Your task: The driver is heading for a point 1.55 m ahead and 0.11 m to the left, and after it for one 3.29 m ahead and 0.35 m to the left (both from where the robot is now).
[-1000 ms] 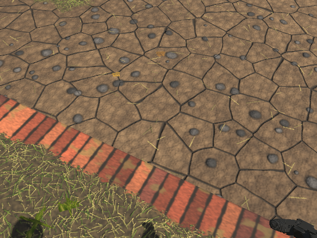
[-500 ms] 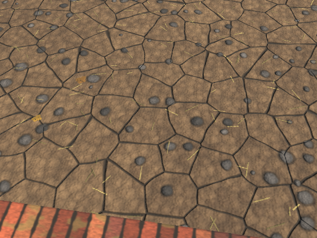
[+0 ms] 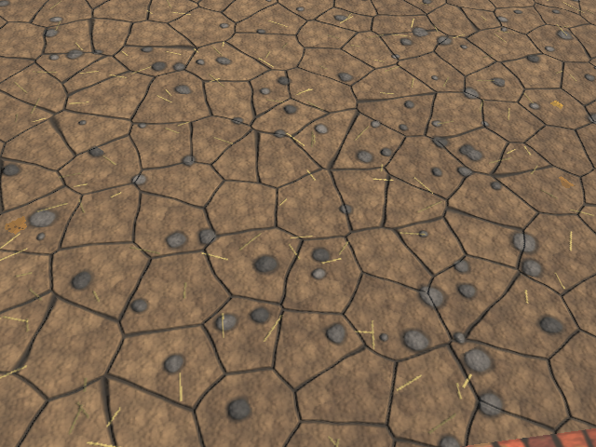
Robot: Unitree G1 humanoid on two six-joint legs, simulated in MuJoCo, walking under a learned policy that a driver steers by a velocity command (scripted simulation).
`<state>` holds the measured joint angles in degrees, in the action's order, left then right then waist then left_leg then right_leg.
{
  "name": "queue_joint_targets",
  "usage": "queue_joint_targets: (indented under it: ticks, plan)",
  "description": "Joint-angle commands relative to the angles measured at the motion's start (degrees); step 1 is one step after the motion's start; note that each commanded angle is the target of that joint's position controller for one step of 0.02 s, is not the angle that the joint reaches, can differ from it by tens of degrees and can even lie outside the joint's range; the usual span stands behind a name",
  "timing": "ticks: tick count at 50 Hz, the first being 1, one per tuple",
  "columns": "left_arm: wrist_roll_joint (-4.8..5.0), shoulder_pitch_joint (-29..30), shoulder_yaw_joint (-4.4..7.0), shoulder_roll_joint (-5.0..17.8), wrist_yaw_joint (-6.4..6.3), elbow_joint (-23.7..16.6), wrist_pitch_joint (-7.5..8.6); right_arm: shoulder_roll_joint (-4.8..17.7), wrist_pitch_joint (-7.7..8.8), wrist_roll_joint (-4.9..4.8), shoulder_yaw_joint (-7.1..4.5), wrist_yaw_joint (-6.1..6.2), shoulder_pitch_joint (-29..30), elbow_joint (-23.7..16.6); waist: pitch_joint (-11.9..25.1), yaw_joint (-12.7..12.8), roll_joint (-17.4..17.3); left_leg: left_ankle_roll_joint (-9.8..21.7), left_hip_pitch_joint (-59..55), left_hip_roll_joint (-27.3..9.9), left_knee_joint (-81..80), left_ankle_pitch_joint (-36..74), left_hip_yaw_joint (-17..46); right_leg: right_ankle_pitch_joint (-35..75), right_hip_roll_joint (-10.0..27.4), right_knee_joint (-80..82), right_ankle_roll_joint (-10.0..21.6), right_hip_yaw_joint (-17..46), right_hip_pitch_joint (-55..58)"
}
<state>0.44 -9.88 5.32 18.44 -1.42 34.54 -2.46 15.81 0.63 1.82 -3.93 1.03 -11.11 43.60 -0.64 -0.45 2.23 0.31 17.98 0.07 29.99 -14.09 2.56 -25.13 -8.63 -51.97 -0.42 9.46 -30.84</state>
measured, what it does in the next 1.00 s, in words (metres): walks ahead: right foot, then left foot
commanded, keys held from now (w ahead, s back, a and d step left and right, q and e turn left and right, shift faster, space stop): no key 0.24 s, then w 0.76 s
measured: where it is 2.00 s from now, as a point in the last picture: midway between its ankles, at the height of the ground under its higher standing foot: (315, 304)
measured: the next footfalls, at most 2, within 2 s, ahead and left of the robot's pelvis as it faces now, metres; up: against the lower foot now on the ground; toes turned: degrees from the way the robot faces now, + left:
right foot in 0.26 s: +0.01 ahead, -0.14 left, +0.00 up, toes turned -1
left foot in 0.60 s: +0.12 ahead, +0.11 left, +0.00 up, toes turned -3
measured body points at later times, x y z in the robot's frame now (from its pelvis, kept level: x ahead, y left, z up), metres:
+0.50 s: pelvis +0.02 +0.00 +0.01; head +0.03 +0.00 +0.46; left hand +0.12 +0.26 -0.11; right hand +0.14 -0.29 -0.10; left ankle +0.05 +0.11 -0.71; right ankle -0.03 -0.14 -0.74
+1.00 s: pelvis +0.21 +0.01 +0.00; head +0.25 +0.02 +0.45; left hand +0.47 +0.21 -0.08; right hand +0.17 -0.27 -0.12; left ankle +0.08 +0.11 -0.74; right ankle +0.40 -0.16 -0.69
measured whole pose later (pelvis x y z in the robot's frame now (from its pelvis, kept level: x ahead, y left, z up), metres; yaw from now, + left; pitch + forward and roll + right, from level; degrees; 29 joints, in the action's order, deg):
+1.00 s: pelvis +0.21 +0.01 +0.00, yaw -4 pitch +2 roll +0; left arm 1.2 -3.2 2.5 14.5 2.6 36.9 4.3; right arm 15.3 3.7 -0.8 -1.7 -0.2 -24.9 49.0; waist -1.3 -6.0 2.2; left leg 2.4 -4.7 2.1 11.5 -18.4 -1.2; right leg 3.6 3.7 -33.4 0.2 0.2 -36.8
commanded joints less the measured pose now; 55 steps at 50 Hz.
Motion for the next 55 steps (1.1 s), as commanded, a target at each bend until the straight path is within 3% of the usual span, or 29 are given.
queue_joint_targets:
  ticks: [1,4,7,9,11,12,13,14,15,16,17,18,19,21,24,27,29,30,31,32,33,35,37,43,47,50,53,54,55]
  plan:
    - [-0.44,-5.0,2.38,6.2,-0.37,-1.1,0.00,6.6,0.88,-1.35,-1.35,0.54,6.5,-6.1,3.2,2.6,-8.8,10.4,-6.6,-14.9,-10.7,17.3,13.8,-0.3,2.6,-18.5,-2.9,0.3,-5.1]
    - [0.32,-1.9,0.94,2.9,-0.27,-2.0,-0.17,6.0,0.17,-1.23,-0.81,0.70,3.7,-5.4,2.8,0.8,-10.2,11.1,-8.6,-12.1,-10.8,19.5,8.4,2.0,3.5,-13.9,-4.5,-2.5,-3.7]
    - [-0.13,1.2,-0.54,0.3,0.01,-3.0,0.07,6.8,-0.29,-1.29,-0.90,0.78,2.5,-4.8,4.4,-0.8,-13.2,11.0,-10.9,-11.7,-9.5,19.0,6.6,0.8,7.0,2.5,-5.0,-5.6,3.6]
    - [0.15,2.0,-0.70,0.7,0.37,-3.2,0.22,8.6,-0.61,-1.62,-1.38,0.50,0.8,-4.1,4.4,-2.0,-15.3,11.7,-10.0,-12.6,-9.1,20.0,7.4,-0.7,7.5,10.9,-4.7,-8.6,9.1]
    - [0.35,-0.6,-0.32,1.5,0.58,-1.6,0.37,8.9,-0.81,-2.45,-1.26,0.27,0.7,-3.7,4.1,-0.9,-14.3,11.2,-9.3,-12.6,-7.0,21.4,7.8,7.4,6.9,22.9,-3.3,-10.2,14.7]
    - [0.11,-2.1,-0.36,1.4,0.67,-0.7,0.48,8.1,-0.67,-3.01,-0.90,0.16,-0.1,-3.1,3.5,0.1,-13.1,9.7,-7.9,-11.8,-6.1,21.4,7.3,14.4,6.7,31.6,-1.8,-10.3,18.9]
    - [-0.42,-3.3,-0.57,1.8,0.54,-0.4,0.50,6.4,-0.03,-2.71,-0.24,-0.10,-2.1,-2.4,5.6,0.1,-10.9,6.5,-4.2,-11.0,-6.2,13.9,6.8,18.5,8.8,34.3,-0.1,-7.0,26.3]
    - [-0.87,-5.2,-0.28,4.5,0.05,-0.5,0.40,3.9,0.80,-0.96,0.73,-0.78,-2.3,-2.7,8.4,-0.5,-2.9,2.4,1.7,-7.2,-0.5,3.6,2.6,26.1,16.1,31.8,2.3,1.0,33.7]
    - [-1.05,-5.2,0.52,7.2,0.27,1.2,0.23,1.4,1.60,-0.72,1.31,-1.04,-3.1,-3.3,8.2,-2.5,9.8,-0.6,4.4,-0.9,1.8,-8.0,-5.1,10.2,19.2,30.3,7.5,4.5,28.9]
    - [-0.75,-5.7,0.78,6.6,0.77,0.4,0.63,4.9,1.92,-0.93,0.74,-0.89,2.2,-3.8,4.2,2.4,9.5,-2.1,6.8,0.7,7.5,-10.3,-6.6,-7.3,20.5,35.7,10.8,9.6,25.0]
    - [-1.25,-6.9,0.69,6.9,0.77,1.0,1.22,6.7,2.20,-2.01,-0.06,-0.91,6.4,-5.0,-0.9,4.1,9.8,-1.6,11.0,0.6,12.1,-11.2,-6.1,-15.2,22.4,39.8,12.1,14.0,22.4]
    - [-1.41,-7.9,0.68,7.4,0.48,1.6,1.98,6.8,2.32,-2.62,-0.45,-0.80,7.4,-5.3,-4.0,4.4,10.9,-0.8,14.7,-0.5,17.4,-14.8,-4.4,-15.7,23.9,41.9,13.2,16.9,21.7]
    - [-0.82,-8.6,0.58,7.1,0.34,2.3,2.94,7.4,2.50,-2.98,-0.85,-0.96,6.9,-5.7,-5.7,4.3,12.2,0.2,19.0,-2.1,21.5,-16.6,-2.2,-13.8,25.6,42.5,14.1,19.0,23.3]
    - [0.20,-8.7,0.08,5.3,0.07,2.6,4.09,6.1,3.51,-3.51,-0.75,-1.82,5.5,-5.2,-5.3,3.2,9.2,2.1,21.9,-4.0,20.9,-14.1,-0.9,-8.9,24.8,42.2,13.4,16.7,26.7]
    - [0.57,-6.0,0.35,6.0,0.50,2.1,4.25,3.4,4.81,-2.89,0.30,-3.30,5.3,-4.3,-2.5,2.4,6.8,2.7,10.7,-2.3,10.3,-7.6,-4.2,1.2,20.7,41.4,11.5,8.2,22.6]
    - [1.11,-5.3,0.40,6.2,1.27,2.4,4.04,4.4,4.64,-3.04,-0.12,-3.79,-0.6,-2.0,-0.2,-0.9,5.5,2.0,-5.7,0.6,1.6,2.8,-6.8,1.9,19.0,37.9,10.5,4.5,14.3]
    - [0.49,-5.3,-0.66,3.2,1.53,2.6,4.24,5.8,4.23,-3.22,-0.88,-3.08,-8.6,0.6,1.0,-4.5,2.6,2.5,-16.9,-0.1,-0.3,1.1,-4.9,-0.2,16.4,30.1,7.8,2.0,7.2]
    - [-0.34,-4.0,-1.98,-1.1,1.69,1.6,4.65,9.9,4.45,-2.72,-1.71,-2.38,-14.7,1.2,2.1,-6.6,-8.0,5.9,-22.6,-10.6,-7.7,-5.3,10.1,-0.1,10.9,11.5,3.6,-4.4,0.4]
    - [0.75,-4.6,-1.95,-1.1,1.19,-1.9,5.87,17.6,4.64,-1.95,-3.35,-2.86,-18.2,1.2,4.4,-6.2,-21.9,15.5,-27.0,-22.8,-18.0,-21.0,36.5,-8.2,5.7,-5.8,1.3,-7.3,-12.7]
    - [2.01,-4.1,-0.72,3.6,0.81,-1.3,6.70,13.7,5.08,-1.65,-2.23,-2.97,-14.5,0.4,0.9,-5.1,-15.2,17.3,-23.5,-24.1,-21.0,-31.5,41.4,-6.9,9.3,-14.4,1.9,-3.2,-17.9]
    - [2.27,-2.5,-0.19,5.4,0.99,-0.9,7.01,10.6,5.33,-1.82,-1.22,-2.79,-11.5,-0.3,-3.2,-4.0,-12.1,15.2,-20.5,-21.9,-20.6,-29.7,35.2,-0.9,11.7,-16.0,3.1,-3.3,-20.2]
    - [0.69,-2.8,-0.26,3.8,1.18,0.8,7.04,8.3,5.25,-1.42,-0.27,-2.66,-7.4,-1.2,-4.0,-1.9,-8.1,12.2,-16.5,-16.6,-20.5,-16.4,23.8,7.9,14.5,-12.9,3.2,-4.4,-17.6]
    - [0.21,-3.2,-0.39,2.4,1.63,1.5,6.82,7.8,5.25,-1.31,0.04,-2.30,-7.1,-1.3,-3.2,-1.2,-8.6,11.0,-14.0,-13.1,-22.0,-6.4,16.2,14.1,15.2,-10.0,2.3,-5.7,-13.7]
    - [0.12,5.4,-1.64,-0.7,2.22,-0.8,7.13,8.4,4.53,-2.06,0.11,-1.20,-10.9,0.9,-3.5,-3.4,-6.6,10.6,-14.5,-10.5,-23.0,13.0,4.6,27.2,13.9,8.2,-0.7,-8.6,-11.3]
    - [0.78,12.4,-2.21,-1.0,3.78,-2.6,7.80,9.3,3.86,-2.61,-0.09,-0.91,-14.2,2.6,-5.7,-5.5,-6.1,10.8,-15.6,-12.0,-22.8,13.2,3.1,31.0,12.3,17.4,-0.3,-9.9,-8.2]
    - [1.01,15.1,-2.13,-0.2,4.85,-3.9,8.24,9.9,3.12,-2.99,-0.43,-0.84,-15.2,3.7,-6.5,-4.9,-6.4,10.2,-20.5,-14.4,-20.5,17.5,3.4,27.6,11.5,21.2,1.8,-9.7,-7.9]
    - [0.63,9.4,-0.87,2.9,4.78,-2.8,8.33,11.9,2.45,-3.00,-1.18,-0.46,-14.2,3.9,-1.1,-0.5,-8.7,8.5,-24.4,-14.4,-11.1,41.2,2.1,21.4,8.0,22.8,5.0,-12.0,2.6]
    - [0.55,1.1,0.37,5.1,4.19,-0.4,8.17,11.7,2.04,-2.85,-1.07,-0.31,-13.3,3.7,4.4,4.3,-8.4,7.3,-22.7,-12.2,-1.2,49.6,-0.1,22.5,6.3,24.3,6.9,-13.6,14.1]
    - [0.25,-9.4,1.33,7.8,3.36,2.0,7.85,10.4,2.04,-2.13,-0.37,-0.08,-13.0,2.7,12.4,8.8,-7.1,5.5,-12.0,-10.2,12.9,41.4,-0.9,23.3,11.8,21.4,9.7,-8.1,32.7]
Velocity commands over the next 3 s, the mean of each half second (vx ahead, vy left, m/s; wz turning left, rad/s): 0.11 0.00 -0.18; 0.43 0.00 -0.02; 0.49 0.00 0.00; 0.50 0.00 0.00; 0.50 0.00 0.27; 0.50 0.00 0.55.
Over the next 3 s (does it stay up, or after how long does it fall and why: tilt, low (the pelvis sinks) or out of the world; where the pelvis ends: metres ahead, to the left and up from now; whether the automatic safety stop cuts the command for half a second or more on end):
stays up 1.31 0.02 0.01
